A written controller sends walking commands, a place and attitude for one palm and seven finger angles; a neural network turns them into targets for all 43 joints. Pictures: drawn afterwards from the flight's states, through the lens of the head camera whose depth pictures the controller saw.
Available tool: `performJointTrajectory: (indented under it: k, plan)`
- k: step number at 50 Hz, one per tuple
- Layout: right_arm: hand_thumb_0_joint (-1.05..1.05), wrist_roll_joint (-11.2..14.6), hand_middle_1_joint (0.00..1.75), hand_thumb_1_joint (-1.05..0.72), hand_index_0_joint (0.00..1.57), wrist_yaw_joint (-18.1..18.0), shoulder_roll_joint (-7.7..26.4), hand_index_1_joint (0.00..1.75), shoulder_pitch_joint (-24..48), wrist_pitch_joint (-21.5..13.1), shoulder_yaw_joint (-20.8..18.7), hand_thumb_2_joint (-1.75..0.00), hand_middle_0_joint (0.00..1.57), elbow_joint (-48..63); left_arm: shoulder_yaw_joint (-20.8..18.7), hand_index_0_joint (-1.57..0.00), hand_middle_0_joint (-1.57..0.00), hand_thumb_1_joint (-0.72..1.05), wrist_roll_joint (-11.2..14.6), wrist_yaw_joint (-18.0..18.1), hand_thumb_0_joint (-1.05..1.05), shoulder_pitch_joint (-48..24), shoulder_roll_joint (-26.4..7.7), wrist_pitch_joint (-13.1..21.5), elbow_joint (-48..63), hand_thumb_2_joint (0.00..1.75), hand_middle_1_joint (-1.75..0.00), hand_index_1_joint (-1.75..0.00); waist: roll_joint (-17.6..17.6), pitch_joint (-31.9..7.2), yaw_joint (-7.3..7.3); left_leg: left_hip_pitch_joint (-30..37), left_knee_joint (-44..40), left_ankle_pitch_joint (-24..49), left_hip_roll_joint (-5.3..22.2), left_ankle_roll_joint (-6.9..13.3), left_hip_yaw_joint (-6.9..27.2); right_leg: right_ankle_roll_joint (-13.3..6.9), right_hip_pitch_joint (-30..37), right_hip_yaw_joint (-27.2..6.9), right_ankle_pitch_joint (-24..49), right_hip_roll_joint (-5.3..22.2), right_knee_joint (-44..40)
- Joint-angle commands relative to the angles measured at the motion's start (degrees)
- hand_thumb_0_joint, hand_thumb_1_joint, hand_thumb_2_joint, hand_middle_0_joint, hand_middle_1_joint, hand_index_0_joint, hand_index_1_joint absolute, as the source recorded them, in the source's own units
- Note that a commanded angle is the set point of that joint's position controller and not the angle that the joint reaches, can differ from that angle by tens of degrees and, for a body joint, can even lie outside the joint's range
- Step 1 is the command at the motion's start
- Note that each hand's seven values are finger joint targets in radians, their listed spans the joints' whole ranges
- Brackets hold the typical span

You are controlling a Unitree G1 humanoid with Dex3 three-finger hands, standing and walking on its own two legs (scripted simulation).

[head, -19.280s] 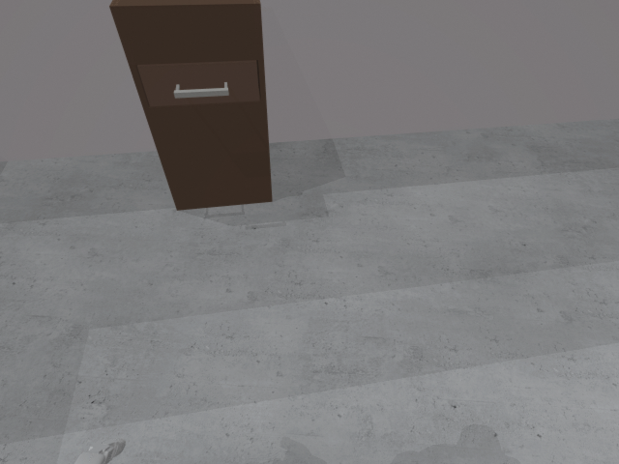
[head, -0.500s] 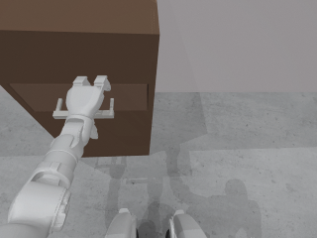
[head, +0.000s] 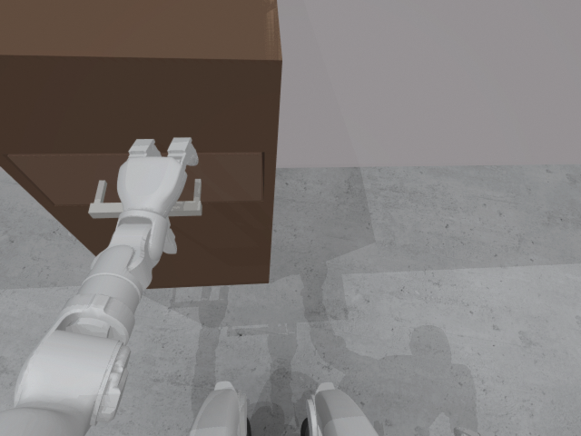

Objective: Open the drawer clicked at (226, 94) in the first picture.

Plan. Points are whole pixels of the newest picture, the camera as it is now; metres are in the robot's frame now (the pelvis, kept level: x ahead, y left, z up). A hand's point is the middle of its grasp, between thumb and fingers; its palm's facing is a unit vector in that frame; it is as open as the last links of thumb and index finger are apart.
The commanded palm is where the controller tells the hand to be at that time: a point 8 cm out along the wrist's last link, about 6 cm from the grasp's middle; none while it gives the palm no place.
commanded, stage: move the hooked fingers above the handle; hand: left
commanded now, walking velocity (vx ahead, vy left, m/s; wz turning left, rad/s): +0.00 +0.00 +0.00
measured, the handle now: (148, 198) +0.50 +0.22 -0.08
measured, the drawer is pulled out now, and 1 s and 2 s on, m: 0.00 0.00 0.00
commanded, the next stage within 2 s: lower the fingers behind the handle in 0.58 s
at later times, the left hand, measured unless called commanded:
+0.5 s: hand (171, 198) +0.47 +0.16 -0.02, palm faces +0.04 -0.14 -0.99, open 13.8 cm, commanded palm +0.44 +0.21 +0.03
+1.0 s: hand (159, 218) +0.45 +0.19 -0.05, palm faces -0.03 -0.12 -0.99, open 13.8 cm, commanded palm +0.43 +0.21 +0.01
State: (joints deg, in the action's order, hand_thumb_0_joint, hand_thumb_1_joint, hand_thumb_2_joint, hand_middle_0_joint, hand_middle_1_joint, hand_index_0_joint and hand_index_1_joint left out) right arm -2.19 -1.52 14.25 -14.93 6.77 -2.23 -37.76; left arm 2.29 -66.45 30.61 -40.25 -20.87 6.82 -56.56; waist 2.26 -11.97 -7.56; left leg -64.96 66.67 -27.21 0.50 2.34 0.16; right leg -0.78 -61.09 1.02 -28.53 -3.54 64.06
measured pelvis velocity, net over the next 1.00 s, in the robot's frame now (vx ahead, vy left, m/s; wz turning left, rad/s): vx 0.00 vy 0.00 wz -0.01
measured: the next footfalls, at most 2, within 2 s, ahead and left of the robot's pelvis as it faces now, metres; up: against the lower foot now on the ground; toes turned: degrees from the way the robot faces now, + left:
none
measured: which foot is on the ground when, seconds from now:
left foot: down 0.00-1.00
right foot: down 0.00-1.00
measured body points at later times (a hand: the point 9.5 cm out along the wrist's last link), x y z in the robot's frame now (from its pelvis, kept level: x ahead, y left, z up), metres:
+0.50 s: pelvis +0.01 +0.00 +0.00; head +0.12 +0.02 +0.43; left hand +0.46 +0.17 +0.03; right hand +0.07 -0.28 -0.12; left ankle +0.03 +0.09 -0.64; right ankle +0.01 -0.12 -0.64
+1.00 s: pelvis +0.00 +0.00 -0.01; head +0.12 +0.02 +0.42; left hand +0.44 +0.19 +0.00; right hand +0.06 -0.28 -0.13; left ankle +0.03 +0.09 -0.64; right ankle +0.01 -0.12 -0.64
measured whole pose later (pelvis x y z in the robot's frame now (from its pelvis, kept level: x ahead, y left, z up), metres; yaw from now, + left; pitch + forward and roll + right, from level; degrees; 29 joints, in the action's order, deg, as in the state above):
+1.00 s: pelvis +0.00 +0.00 -0.01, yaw -1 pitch +27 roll -3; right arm -2.7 -1.1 14.4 -15.2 7.4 -3.1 -37.8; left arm 0.1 -67.1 28.6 -35.3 -22.1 10.2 -54.5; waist 2.5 -12.9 -6.4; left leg -67.5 69.6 -28.9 0.9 2.5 -0.1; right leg -0.7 -63.7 0.8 -29.8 -3.9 66.6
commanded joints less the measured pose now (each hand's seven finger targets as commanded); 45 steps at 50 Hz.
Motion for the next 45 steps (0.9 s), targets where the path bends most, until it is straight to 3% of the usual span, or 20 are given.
performJointTrajectory:
  k: [1,4,7,10,11,12,16,18,21,24,27,29,31,33,34,36,37,39,42,45]
  plan:
    - [0.00,-0.3,0.30,-0.90,0.20,0.4,8.4,0.30,-4.9,1.5,-2.3,-0.90,0.20,5.3,-11.0,-0.30,-0.30,-0.50,-1.4,6.5,0.00,-12.3,-22.9,-9.1,6.8,0.30,-1.20,-1.20,3.2,-28.2,6.31,20.2,-6.7,22.1,-1.5,-0.2,-0.1,-2.2,12.6,0.3,18.8,-0.5,-6.1]
    - [0.00,0.6,0.30,-0.90,0.20,0.0,8.7,0.30,-5.4,1.7,-2.7,-0.90,0.20,5.3,-9.5,-0.30,-0.30,-0.50,0.2,6.1,0.00,-15.2,-22.9,-12.8,8.6,0.30,-1.20,-1.20,-0.2,-30.5,4.60,21.2,-8.4,20.2,-1.5,0.1,-0.9,-0.9,17.9,-0.5,20.1,-0.2,-9.0]
    - [0.00,1.5,0.30,-0.90,0.20,-1.4,9.1,0.30,-6.5,0.5,-3.3,-0.90,0.20,4.4,-7.9,-0.30,-0.30,-0.50,3.6,1.1,0.00,-19.8,-22.7,-11.6,13.1,0.30,-1.20,-1.20,-0.8,-34.4,1.98,25.6,-9.5,19.4,-1.1,0.8,-0.6,0.0,20.9,-1.5,21.8,0.0,-11.5]
    - [0.00,1.5,0.30,-0.90,0.20,-2.6,8.6,0.30,-7.9,-1.6,-4.2,-0.90,0.20,2.2,2.7,-0.30,-0.30,-0.50,6.4,-4.9,0.00,-24.5,-10.7,-6.2,17.7,0.30,-1.20,-1.20,-0.5,-30.1,-2.30,31.3,-10.2,17.5,-0.5,1.0,0.7,-0.2,15.7,-1.0,18.4,-0.2,-13.7]
    - [0.00,1.3,0.30,-0.90,0.20,-2.9,8.0,0.30,-7.9,-2.4,-4.3,-0.90,0.20,1.8,8.3,-0.30,-0.30,-0.50,7.5,-6.9,0.00,-26.3,-4.2,-3.8,19.9,0.30,-1.20,-1.20,0.1,-28.8,-4.16,34.0,-10.2,18.0,-0.3,1.1,1.3,-0.3,12.6,-0.8,17.4,-0.1,-14.2]
    - [0.00,1.4,0.30,-0.90,0.20,-3.1,7.7,0.30,-8.0,-3.0,-4.4,-0.90,0.20,0.6,10.2,-0.30,-0.30,-0.50,7.5,-8.4,0.00,-25.4,-2.3,-1.8,18.1,0.30,-1.20,-1.20,-0.7,-24.8,-4.85,33.5,-9.8,16.0,-0.1,1.1,1.7,-0.2,8.8,-0.5,14.5,0.0,-14.4]
    - [0.00,0.7,0.30,-0.90,0.20,-2.8,7.3,0.30,-9.1,-3.3,-3.9,-0.90,0.20,-1.6,10.8,-0.30,-0.30,-0.50,5.4,-9.4,0.00,-25.0,-1.5,2.4,12.3,0.30,-1.20,-1.20,2.8,-13.0,-4.27,29.4,-9.9,11.8,-0.1,0.3,3.4,-1.8,-0.5,0.9,9.3,0.1,-12.9]
    - [0.00,0.3,0.30,-0.90,0.20,-1.9,7.7,0.30,-9.2,-2.5,-4.0,-0.90,0.20,-1.1,3.6,-0.30,-0.30,-0.50,3.5,-6.9,0.00,-20.8,-7.6,2.6,9.0,0.30,-1.20,-1.20,5.0,-14.7,-0.81,27.6,-8.8,14.2,-0.3,-0.2,3.5,-2.7,-1.1,1.5,9.6,-0.3,-10.5]
    - [0.00,-0.2,0.30,-0.90,0.20,-0.5,8.7,0.30,-7.8,-0.5,-3.0,-0.90,0.20,0.5,-10.2,-0.30,-0.30,-0.50,1.2,-0.9,0.00,-15.2,-21.2,0.0,5.6,0.30,-1.20,-1.20,6.7,-20.4,4.79,23.1,-7.2,19.6,-0.7,-0.5,2.7,-3.2,2.1,1.3,12.3,-0.5,-6.8]
    - [0.00,-0.8,0.30,-0.90,0.20,0.6,8.1,0.30,-5.8,1.3,-2.4,-0.90,0.20,4.3,-11.5,-0.30,-0.30,-0.50,-0.9,5.3,0.00,-11.1,-21.7,-5.0,7.5,0.30,-1.20,-1.20,6.6,-23.8,6.82,20.3,-6.0,23.1,-1.3,-0.5,0.5,-2.9,7.3,0.9,17.0,-0.6,-5.3]
    - [0.00,-0.3,0.30,-0.90,0.20,0.5,8.4,0.30,-5.0,2.0,-2.5,-0.90,0.20,5.0,-9.7,-0.30,-0.30,-0.50,-2.7,8.8,0.00,-13.4,-21.7,-10.9,7.6,0.30,-1.20,-1.20,0.5,-26.3,5.21,19.7,-6.5,22.6,-1.3,-0.4,0.0,-1.8,11.8,0.6,19.3,-0.6,-6.1]
    - [0.00,0.4,0.30,-0.90,0.20,0.2,8.8,0.30,-5.7,1.5,-2.8,-0.90,0.20,4.9,-8.8,-0.30,-0.30,-0.50,-0.4,7.3,0.00,-16.7,-21.9,-13.3,8.5,0.30,-1.20,-1.20,-0.6,-28.7,3.84,21.4,-8.1,20.2,-1.4,0.1,-0.4,-1.0,16.0,0.1,19.5,-0.4,-8.5]
    - [0.00,0.9,0.30,-0.90,0.20,-0.8,9.1,0.30,-6.4,0.7,-3.4,-0.90,0.20,4.6,-8.3,-0.30,-0.30,-0.50,2.5,3.6,0.00,-22.4,-22.7,-12.5,13.9,0.30,-1.20,-1.20,0.0,-35.4,1.93,26.2,-8.7,21.2,-1.0,0.4,0.0,-0.3,19.2,-0.6,21.9,-0.2,-9.8]
    - [0.00,1.5,0.30,-0.90,0.20,-1.7,9.1,0.30,-7.7,-0.2,-4.2,-0.90,0.20,3.4,-3.4,-0.30,-0.30,-0.50,5.3,-1.1,0.00,-23.8,-17.3,-10.0,17.0,0.30,-1.20,-1.20,-0.4,-38.2,-0.39,32.0,-9.5,22.0,-0.6,0.7,0.8,0.0,19.0,-0.8,22.5,-0.3,-11.7]
    - [0.00,1.5,0.30,-0.90,0.20,-2.0,8.7,0.30,-8.0,-0.9,-4.5,-0.90,0.20,2.9,1.5,-0.30,-0.30,-0.50,6.8,-3.6,0.00,-23.6,-11.0,-8.5,18.3,0.30,-1.20,-1.20,0.3,-36.0,-1.61,34.3,-9.8,21.7,-0.5,0.7,0.9,-0.2,17.4,-0.5,21.5,-0.4,-12.7]
    - [0.00,1.5,0.30,-0.90,0.20,-2.8,8.1,0.30,-8.4,-2.1,-4.3,-0.90,0.20,0.8,7.6,-0.30,-0.30,-0.50,7.2,-8.0,0.00,-24.3,-5.4,-4.3,17.3,0.30,-1.20,-1.20,-0.1,-28.5,-4.17,34.4,-9.4,19.5,-0.1,0.9,1.8,-0.2,11.0,-0.4,17.7,-0.3,-13.5]
    - [0.00,1.1,0.30,-0.90,0.20,-3.2,8.0,0.30,-8.6,-2.4,-4.2,-0.90,0.20,0.0,7.9,-0.30,-0.30,-0.50,6.9,-9.3,0.00,-21.5,-4.6,-2.4,13.6,0.30,-1.20,-1.20,-1.0,-21.3,-4.04,31.9,-9.5,16.3,0.1,0.8,2.1,-0.6,7.4,0.1,14.2,-0.4,-13.7]
    - [0.00,0.7,0.30,-0.90,0.20,-3.2,7.7,0.30,-8.4,-2.3,-3.7,-0.90,0.20,-1.0,8.2,-0.30,-0.30,-0.50,5.3,-10.4,0.00,-19.2,-4.6,0.7,10.7,0.30,-1.20,-1.20,-0.5,-15.0,-3.49,28.0,-8.9,13.3,0.0,0.6,2.7,-1.2,3.0,0.4,11.0,-0.3,-12.9]
    - [0.00,0.4,0.30,-0.90,0.20,-2.0,7.5,0.30,-8.0,-1.5,-3.6,-0.90,0.20,-0.7,3.1,-0.30,-0.30,-0.50,2.7,-9.0,0.00,-15.2,-8.6,3.8,7.7,0.30,-1.20,-1.20,4.2,-13.4,0.05,25.2,-7.5,14.6,-0.2,-0.1,3.0,-2.7,-1.5,1.0,9.9,-0.4,-9.7]
    - [0.00,-0.2,0.30,-0.90,0.20,-0.6,7.9,0.30,-6.7,-0.2,-3.3,-0.90,0.20,1.9,-5.9,-0.30,-0.30,-0.50,1.2,-3.9,0.00,-9.1,-15.7,4.2,7.8,0.30,-1.20,-1.20,6.9,-18.5,4.52,22.6,-5.7,18.7,-0.5,-0.4,2.3,-3.4,-0.2,1.3,11.7,-0.8,-6.4]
